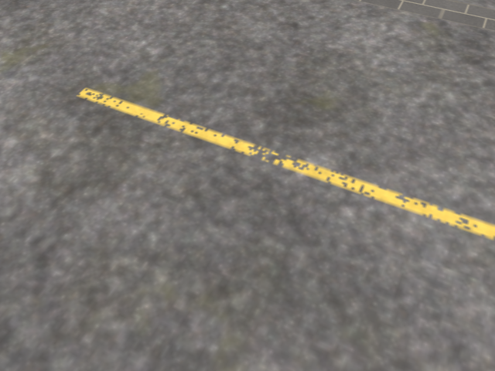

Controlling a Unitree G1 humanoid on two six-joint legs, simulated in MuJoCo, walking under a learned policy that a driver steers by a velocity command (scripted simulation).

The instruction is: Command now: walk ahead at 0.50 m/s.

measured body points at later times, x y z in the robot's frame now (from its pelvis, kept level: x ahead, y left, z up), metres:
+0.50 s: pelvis +0.27 +0.04 +0.00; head +0.28 +0.05 +0.45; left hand +0.40 +0.27 -0.14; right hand +0.20 -0.20 -0.14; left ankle +0.23 +0.11 -0.75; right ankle +0.36 -0.12 -0.67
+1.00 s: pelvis +0.42 -0.02 -0.01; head +0.45 -0.05 +0.44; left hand +0.60 +0.21 -0.13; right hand +0.43 -0.30 -0.14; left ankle +0.53 +0.13 -0.67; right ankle +0.46 -0.08 -0.75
